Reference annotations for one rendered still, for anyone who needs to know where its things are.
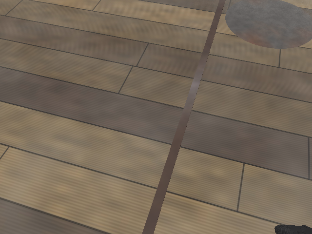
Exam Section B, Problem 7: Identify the right robot hand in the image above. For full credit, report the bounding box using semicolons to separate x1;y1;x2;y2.
274;224;312;234

